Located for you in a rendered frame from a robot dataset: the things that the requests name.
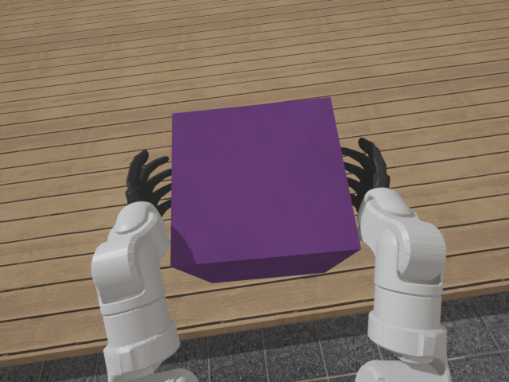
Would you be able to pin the left robot hand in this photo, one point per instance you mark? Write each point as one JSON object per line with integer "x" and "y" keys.
{"x": 139, "y": 189}

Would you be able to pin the left robot forearm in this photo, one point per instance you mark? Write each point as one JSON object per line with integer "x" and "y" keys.
{"x": 127, "y": 276}

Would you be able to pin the right robot upper arm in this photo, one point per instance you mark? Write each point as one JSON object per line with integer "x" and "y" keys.
{"x": 397, "y": 371}

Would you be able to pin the right robot hand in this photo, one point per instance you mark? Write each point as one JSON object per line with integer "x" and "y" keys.
{"x": 374, "y": 172}

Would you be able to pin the carton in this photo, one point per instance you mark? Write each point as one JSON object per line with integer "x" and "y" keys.
{"x": 259, "y": 192}

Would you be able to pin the right robot forearm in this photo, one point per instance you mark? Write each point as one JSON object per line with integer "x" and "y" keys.
{"x": 409, "y": 266}

